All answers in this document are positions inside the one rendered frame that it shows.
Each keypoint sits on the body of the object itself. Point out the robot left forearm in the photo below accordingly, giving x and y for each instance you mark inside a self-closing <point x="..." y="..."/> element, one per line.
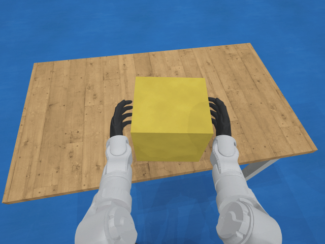
<point x="116" y="180"/>

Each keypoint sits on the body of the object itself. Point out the robot right upper arm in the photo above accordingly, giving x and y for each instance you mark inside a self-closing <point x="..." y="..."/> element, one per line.
<point x="241" y="223"/>

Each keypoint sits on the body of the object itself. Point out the carton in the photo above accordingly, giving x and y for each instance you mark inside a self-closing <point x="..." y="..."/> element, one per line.
<point x="171" y="119"/>

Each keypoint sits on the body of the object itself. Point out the robot right hand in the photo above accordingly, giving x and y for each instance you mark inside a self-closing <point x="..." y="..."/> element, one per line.
<point x="222" y="120"/>

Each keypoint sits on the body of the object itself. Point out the table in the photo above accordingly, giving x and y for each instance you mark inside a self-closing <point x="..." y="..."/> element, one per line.
<point x="65" y="124"/>

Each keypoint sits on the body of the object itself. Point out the robot right forearm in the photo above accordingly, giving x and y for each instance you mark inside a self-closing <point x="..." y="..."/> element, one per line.
<point x="229" y="181"/>

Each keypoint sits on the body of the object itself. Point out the robot left upper arm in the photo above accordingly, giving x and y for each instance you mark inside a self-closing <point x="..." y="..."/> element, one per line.
<point x="113" y="225"/>

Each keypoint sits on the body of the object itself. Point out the robot left hand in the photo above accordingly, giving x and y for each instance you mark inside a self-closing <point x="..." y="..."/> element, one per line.
<point x="117" y="124"/>

